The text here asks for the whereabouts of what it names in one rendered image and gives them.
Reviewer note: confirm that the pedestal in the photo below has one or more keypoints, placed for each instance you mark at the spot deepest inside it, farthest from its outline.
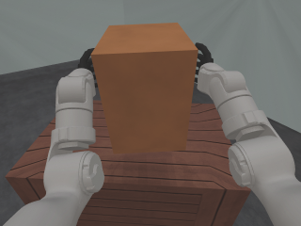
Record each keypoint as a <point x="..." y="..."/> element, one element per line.
<point x="193" y="187"/>

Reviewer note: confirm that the robot left forearm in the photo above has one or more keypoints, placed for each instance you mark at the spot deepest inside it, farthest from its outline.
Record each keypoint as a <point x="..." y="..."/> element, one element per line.
<point x="73" y="114"/>

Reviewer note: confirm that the robot left upper arm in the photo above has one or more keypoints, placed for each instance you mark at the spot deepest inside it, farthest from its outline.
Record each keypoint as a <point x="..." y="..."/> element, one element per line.
<point x="70" y="179"/>

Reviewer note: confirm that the left robot hand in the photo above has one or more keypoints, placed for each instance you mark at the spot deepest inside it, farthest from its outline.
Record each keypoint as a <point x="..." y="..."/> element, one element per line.
<point x="86" y="62"/>

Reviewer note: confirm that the robot right forearm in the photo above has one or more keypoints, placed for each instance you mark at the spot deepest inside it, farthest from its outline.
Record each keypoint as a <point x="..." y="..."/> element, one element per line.
<point x="242" y="120"/>

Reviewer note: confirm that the carton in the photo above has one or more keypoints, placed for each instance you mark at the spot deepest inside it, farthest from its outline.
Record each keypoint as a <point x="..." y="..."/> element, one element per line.
<point x="145" y="75"/>

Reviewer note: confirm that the robot right upper arm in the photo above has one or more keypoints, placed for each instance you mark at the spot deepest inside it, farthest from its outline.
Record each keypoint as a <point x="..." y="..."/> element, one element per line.
<point x="264" y="165"/>

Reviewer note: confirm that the right robot hand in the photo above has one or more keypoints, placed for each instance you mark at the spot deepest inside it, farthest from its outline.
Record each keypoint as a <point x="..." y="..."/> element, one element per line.
<point x="204" y="58"/>

